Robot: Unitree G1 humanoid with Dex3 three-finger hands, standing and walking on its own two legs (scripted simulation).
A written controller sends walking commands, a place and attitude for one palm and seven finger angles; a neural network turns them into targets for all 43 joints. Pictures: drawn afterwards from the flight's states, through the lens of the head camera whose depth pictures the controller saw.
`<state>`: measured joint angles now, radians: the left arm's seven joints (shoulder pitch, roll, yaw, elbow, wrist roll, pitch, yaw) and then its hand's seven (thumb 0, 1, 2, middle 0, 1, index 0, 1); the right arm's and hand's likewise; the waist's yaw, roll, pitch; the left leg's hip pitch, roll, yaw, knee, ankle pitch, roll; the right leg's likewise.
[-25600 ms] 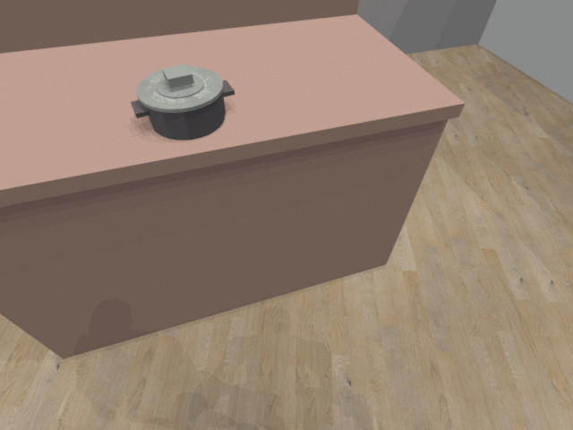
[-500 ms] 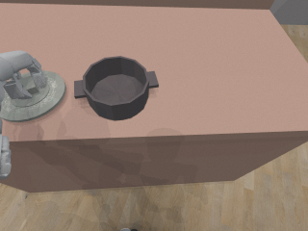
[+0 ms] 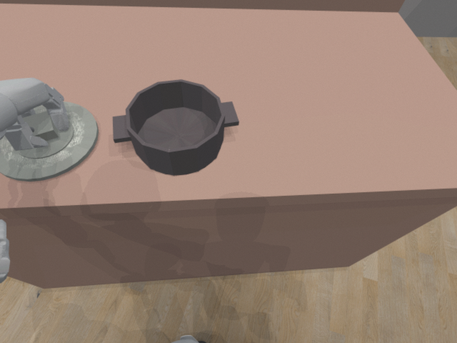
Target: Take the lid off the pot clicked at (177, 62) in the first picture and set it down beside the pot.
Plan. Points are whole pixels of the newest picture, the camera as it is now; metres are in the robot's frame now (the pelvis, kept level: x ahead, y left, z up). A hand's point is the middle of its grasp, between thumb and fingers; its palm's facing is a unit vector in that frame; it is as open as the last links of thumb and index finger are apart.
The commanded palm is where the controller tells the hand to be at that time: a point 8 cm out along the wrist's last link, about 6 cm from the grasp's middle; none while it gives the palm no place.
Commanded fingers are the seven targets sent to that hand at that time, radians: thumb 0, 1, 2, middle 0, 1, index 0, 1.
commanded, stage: open the fingers wide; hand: left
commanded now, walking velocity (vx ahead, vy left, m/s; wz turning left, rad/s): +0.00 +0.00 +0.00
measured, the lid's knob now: (38, 128) +0.48 +0.32 +0.07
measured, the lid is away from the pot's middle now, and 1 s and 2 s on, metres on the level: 0.24 0.25 0.25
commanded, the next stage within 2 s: raise the empty hand in 0.96 s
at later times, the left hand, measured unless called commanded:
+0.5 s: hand (28, 129) +0.45 +0.32 +0.09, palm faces -0.43 -0.11 -0.89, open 8.5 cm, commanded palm +0.47 +0.31 +0.15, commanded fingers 0.00 0.08 0.74 -0.43 -0.87 -0.44 -0.88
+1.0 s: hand (28, 132) +0.45 +0.32 +0.09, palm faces -0.43 -0.12 -0.90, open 11.0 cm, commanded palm +0.47 +0.32 +0.15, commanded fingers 0.00 -0.04 0.71 -0.38 -0.81 -0.38 -0.81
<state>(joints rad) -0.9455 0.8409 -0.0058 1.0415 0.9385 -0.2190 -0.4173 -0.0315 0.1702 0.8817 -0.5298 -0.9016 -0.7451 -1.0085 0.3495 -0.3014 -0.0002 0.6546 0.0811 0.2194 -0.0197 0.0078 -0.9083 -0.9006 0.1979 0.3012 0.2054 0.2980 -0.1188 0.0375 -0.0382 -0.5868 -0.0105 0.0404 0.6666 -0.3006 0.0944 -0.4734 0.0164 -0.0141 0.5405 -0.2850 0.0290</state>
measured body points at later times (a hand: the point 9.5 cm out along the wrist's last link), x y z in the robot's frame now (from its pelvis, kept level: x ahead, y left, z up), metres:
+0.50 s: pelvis +0.00 +0.01 +0.00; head +0.09 +0.02 +0.44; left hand +0.47 +0.32 +0.14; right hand +0.04 -0.27 -0.11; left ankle +0.01 +0.05 -0.72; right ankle -0.02 -0.15 -0.72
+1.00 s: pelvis +0.01 +0.00 +0.00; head +0.09 +0.01 +0.44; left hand +0.47 +0.32 +0.14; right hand +0.05 -0.28 -0.11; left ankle +0.01 +0.05 -0.72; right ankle -0.02 -0.15 -0.72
